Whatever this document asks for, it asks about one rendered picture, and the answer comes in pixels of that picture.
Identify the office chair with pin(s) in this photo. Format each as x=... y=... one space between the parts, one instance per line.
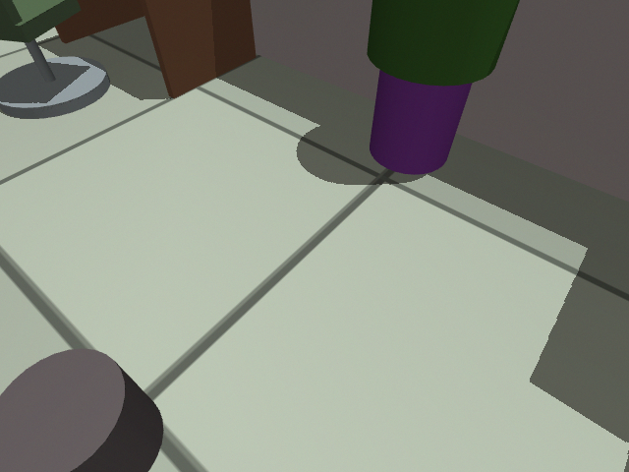
x=46 y=87

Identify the potted plant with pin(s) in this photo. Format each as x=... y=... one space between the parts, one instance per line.
x=429 y=52

